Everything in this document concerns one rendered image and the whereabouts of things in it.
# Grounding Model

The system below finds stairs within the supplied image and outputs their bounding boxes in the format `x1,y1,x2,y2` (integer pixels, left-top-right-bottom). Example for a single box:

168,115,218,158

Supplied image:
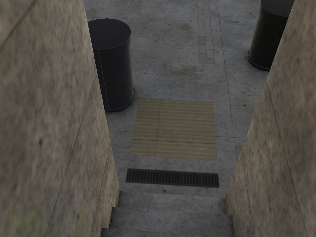
101,191,235,237

